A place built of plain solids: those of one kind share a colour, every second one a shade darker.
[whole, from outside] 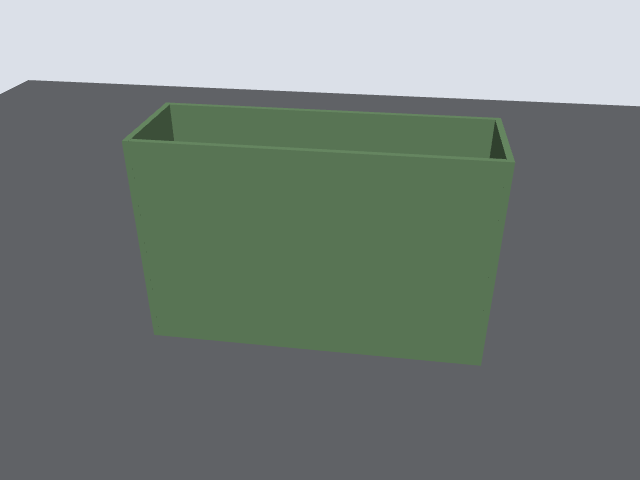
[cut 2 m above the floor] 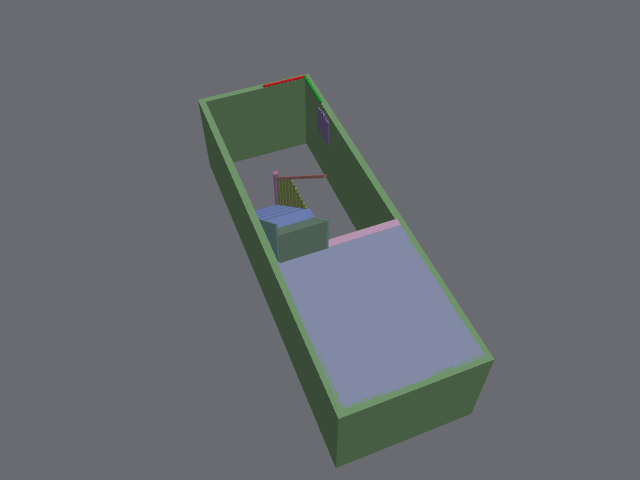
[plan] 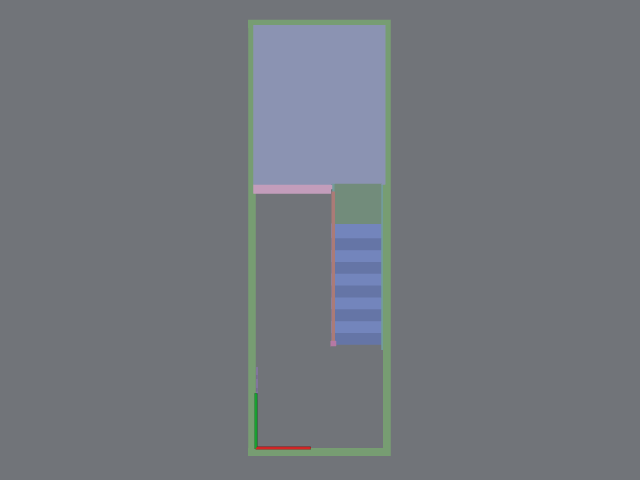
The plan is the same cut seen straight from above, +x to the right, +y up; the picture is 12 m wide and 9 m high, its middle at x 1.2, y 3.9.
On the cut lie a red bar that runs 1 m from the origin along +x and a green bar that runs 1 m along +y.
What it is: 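A row house's entrance hall, a dwelling of no particular year; the hall below, the landing 2.87 m above it, and between them a joiner's timber flight of 14 risers of about 0.205 m on goings of about 0.222 m, 0.88 m clear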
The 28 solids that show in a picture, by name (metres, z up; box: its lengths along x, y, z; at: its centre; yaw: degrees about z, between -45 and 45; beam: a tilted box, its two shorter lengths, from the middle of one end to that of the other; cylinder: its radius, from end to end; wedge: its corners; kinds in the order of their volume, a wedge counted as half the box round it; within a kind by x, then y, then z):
{
 "upper_1": {"box": [2.48, 3.0, 2.92], "at": [1.19, 6.43, 1.41]},
 "wall_1": {"box": [0.15, 8.18, 5.3], "at": [-0.07, 3.94, 2.6]},
 "wall_2": {"box": [2.68, 0.15, 5.3], "at": [1.19, -0.07, 2.6]},
 "wall_3": {"box": [2.68, 0.15, 5.3], "at": [1.19, 7.96, 2.6]},
 "wall_4": {"box": [0.15, 8.18, 5.3], "at": [2.46, 3.94, 2.6]},
 "carriage_1": {"wedge": [[1.47, 1.99, -0.05], [1.47, 1.99, 0.0], [1.47, 4.96, -0.05], [1.47, 4.96, 2.75], [2.35, 1.99, -0.05], [2.35, 1.99, 0.0], [2.35, 4.96, -0.05], [2.35, 4.96, 2.75]]},
 "upper_edge_1": {"box": [1.46, 0.17, 2.92], "at": [0.68, 4.85, 1.41]},
 "string_1": {"wedge": [[1.43, 1.96, -0.05], [1.43, 1.96, -0.01], [1.43, 4.96, -0.05], [1.43, 4.96, 2.76], [1.47, 1.96, -0.05], [1.47, 1.96, -0.01], [1.47, 4.96, -0.05], [1.47, 4.96, 2.76]]},
 "string_2": {"wedge": [[2.35, 1.84, -0.05], [2.35, 1.84, 0.16], [2.35, 4.93, -0.05], [2.35, 4.93, 3.03], [2.38, 1.84, -0.05], [2.38, 1.84, 0.16], [2.38, 4.93, -0.05], [2.38, 4.93, 3.03]]},
 "rail_1": {"wedge": [[1.42, 2.0, 1.05], [1.42, 2.0, 1.12], [1.42, 4.81, 3.65], [1.42, 4.81, 3.72], [1.48, 2.0, 1.05], [1.48, 2.0, 1.12], [1.48, 4.81, 3.65], [1.48, 4.81, 3.72]]},
 "tread_1": {"wedge": [[1.41, 1.93, 0.1], [1.41, 1.93, 0.2], [1.41, 2.21, 0.1], [1.41, 2.21, 0.2], [2.36, 1.93, 0.1], [2.36, 1.93, 0.2], [2.36, 2.21, 0.1], [2.36, 2.21, 0.2]]},
 "tread_2": {"wedge": [[1.41, 2.16, 0.3], [1.41, 2.16, 0.4], [1.41, 2.43, 0.31], [1.41, 2.43, 0.41], [2.36, 2.16, 0.3], [2.36, 2.16, 0.4], [2.36, 2.43, 0.31], [2.36, 2.43, 0.41]]},
 "tread_3": {"wedge": [[1.41, 2.38, 0.51], [1.41, 2.38, 0.61], [1.41, 2.65, 0.51], [1.41, 2.65, 0.61], [2.36, 2.38, 0.51], [2.36, 2.38, 0.61], [2.36, 2.65, 0.51], [2.36, 2.65, 0.61]]},
 "tread_4": {"wedge": [[1.41, 2.6, 0.71], [1.41, 2.6, 0.81], [1.41, 2.88, 0.72], [1.41, 2.88, 0.82], [2.36, 2.6, 0.71], [2.36, 2.6, 0.81], [2.36, 2.88, 0.72], [2.36, 2.88, 0.82]]},
 "tread_5": {"wedge": [[1.41, 2.82, 0.92], [1.41, 2.82, 1.02], [1.41, 3.1, 0.92], [1.41, 3.1, 1.02], [2.36, 2.82, 0.92], [2.36, 2.82, 1.02], [2.36, 3.1, 0.92], [2.36, 3.1, 1.02]]},
 "tread_6": {"wedge": [[1.41, 3.04, 1.13], [1.41, 3.04, 1.23], [1.41, 3.32, 1.13], [1.41, 3.32, 1.23], [2.36, 3.04, 1.13], [2.36, 3.04, 1.23], [2.36, 3.32, 1.13], [2.36, 3.32, 1.23]]},
 "tread_7": {"wedge": [[1.41, 3.27, 1.33], [1.41, 3.27, 1.43], [1.41, 3.55, 1.33], [1.41, 3.55, 1.43], [2.36, 3.27, 1.33], [2.36, 3.27, 1.43], [2.36, 3.55, 1.33], [2.36, 3.55, 1.43]]},
 "tread_8": {"wedge": [[1.41, 3.49, 1.53], [1.41, 3.49, 1.63], [1.41, 3.76, 1.54], [1.41, 3.76, 1.64], [2.36, 3.49, 1.53], [2.36, 3.49, 1.63], [2.36, 3.76, 1.54], [2.36, 3.76, 1.64]]},
 "tread_9": {"wedge": [[1.41, 3.71, 1.74], [1.41, 3.71, 1.84], [1.41, 3.99, 1.74], [1.41, 3.99, 1.84], [2.36, 3.71, 1.74], [2.36, 3.71, 1.84], [2.36, 3.99, 1.74], [2.36, 3.99, 1.84]]},
 "tread_10": {"wedge": [[1.41, 3.93, 1.94], [1.41, 3.93, 2.04], [1.41, 4.21, 1.95], [1.41, 4.21, 2.05], [2.36, 3.93, 1.94], [2.36, 3.93, 2.04], [2.36, 4.21, 1.95], [2.36, 4.21, 2.05]]},
 "wall_mirror_1": {"box": [0.034, 0.62, 0.65], "at": [0.02, 1.21, 1.5]},
 "newel_foot_1": {"box": [0.09, 0.09, 1.24], "at": [1.45, 1.96, 0.57]},
 "bal_1": {"box": [0.038, 0.038, 0.86], "at": [1.45, 2.42, 1.03]},
 "bal_2": {"box": [0.038, 0.038, 0.86], "at": [1.45, 2.64, 1.24]},
 "bal_3": {"box": [0.038, 0.038, 0.97], "at": [1.45, 2.75, 1.29]},
 "bal_4": {"box": [0.038, 0.038, 0.86], "at": [1.45, 2.87, 1.44]},
 "bal_5": {"box": [0.038, 0.038, 0.97], "at": [1.45, 2.98, 1.49]},
 "bal_6": {"box": [0.038, 0.038, 0.86], "at": [1.45, 3.09, 1.65]}
}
